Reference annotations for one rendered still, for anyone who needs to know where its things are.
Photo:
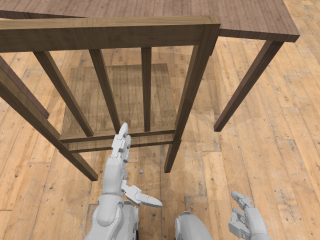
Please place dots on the robot left hand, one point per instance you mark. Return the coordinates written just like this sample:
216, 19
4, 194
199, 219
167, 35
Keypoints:
115, 170

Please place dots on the left robot shin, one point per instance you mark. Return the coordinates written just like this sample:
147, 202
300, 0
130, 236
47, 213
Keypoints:
134, 234

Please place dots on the chair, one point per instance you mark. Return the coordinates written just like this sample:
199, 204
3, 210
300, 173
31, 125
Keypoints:
100, 99

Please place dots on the robot right hand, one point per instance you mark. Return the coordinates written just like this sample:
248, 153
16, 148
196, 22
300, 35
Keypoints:
247, 224

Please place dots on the right robot thigh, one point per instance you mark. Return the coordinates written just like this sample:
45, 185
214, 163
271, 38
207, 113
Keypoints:
190, 227

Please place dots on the table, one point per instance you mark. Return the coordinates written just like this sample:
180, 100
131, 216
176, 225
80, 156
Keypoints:
267, 20

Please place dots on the left robot forearm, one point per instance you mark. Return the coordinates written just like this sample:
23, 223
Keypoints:
107, 219

